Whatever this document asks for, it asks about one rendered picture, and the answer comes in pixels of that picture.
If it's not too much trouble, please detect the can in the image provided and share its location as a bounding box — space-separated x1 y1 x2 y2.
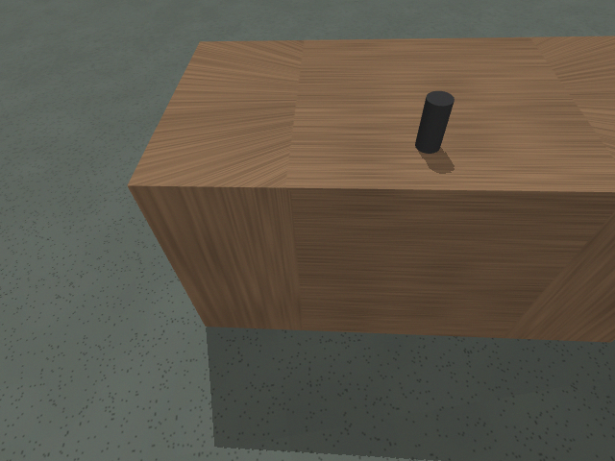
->
415 91 455 154

